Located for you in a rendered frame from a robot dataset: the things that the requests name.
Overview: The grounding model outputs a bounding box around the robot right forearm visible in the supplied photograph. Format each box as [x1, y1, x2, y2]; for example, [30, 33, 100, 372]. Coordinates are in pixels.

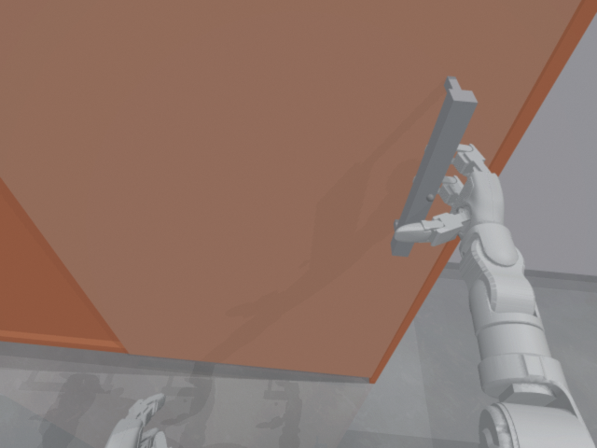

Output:
[459, 223, 596, 448]

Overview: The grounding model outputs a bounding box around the robot right upper arm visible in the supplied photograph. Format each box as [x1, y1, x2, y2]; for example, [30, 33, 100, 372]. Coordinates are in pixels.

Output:
[479, 402, 592, 448]

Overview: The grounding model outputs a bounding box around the right robot hand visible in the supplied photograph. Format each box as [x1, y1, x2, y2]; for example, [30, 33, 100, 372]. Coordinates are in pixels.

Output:
[395, 144, 505, 246]

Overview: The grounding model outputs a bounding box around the handle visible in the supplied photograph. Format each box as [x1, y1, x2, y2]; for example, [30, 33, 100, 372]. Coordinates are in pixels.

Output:
[391, 76, 478, 257]

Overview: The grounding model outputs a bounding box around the wardrobe door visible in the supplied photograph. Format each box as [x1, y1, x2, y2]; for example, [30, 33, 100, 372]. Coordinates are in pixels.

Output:
[0, 0, 581, 378]
[0, 177, 120, 342]

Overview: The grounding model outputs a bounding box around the left robot hand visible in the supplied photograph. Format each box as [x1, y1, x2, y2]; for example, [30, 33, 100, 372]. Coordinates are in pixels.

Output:
[105, 393, 172, 448]

